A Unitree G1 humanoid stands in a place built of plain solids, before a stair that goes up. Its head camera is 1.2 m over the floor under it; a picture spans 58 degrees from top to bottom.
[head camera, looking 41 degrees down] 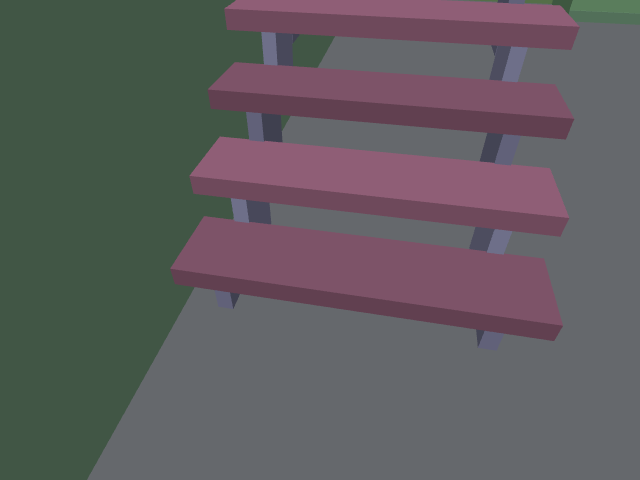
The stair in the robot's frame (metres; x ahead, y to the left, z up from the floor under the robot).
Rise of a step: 0.20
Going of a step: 0.25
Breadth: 1.21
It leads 11 degrees to the right of straight ahead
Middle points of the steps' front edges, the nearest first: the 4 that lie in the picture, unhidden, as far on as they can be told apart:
0.89 -0.10 0.20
1.13 -0.15 0.40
1.38 -0.20 0.60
1.62 -0.25 0.80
